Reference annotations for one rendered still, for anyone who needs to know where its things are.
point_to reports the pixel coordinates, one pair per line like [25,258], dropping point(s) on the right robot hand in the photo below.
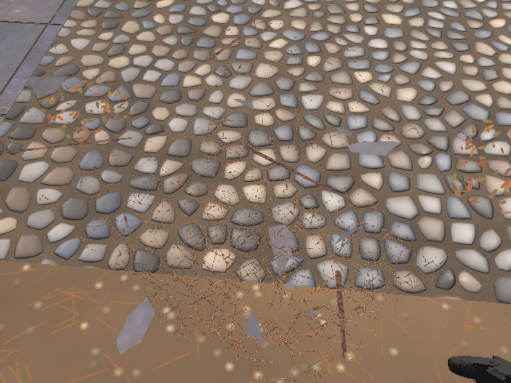
[481,369]

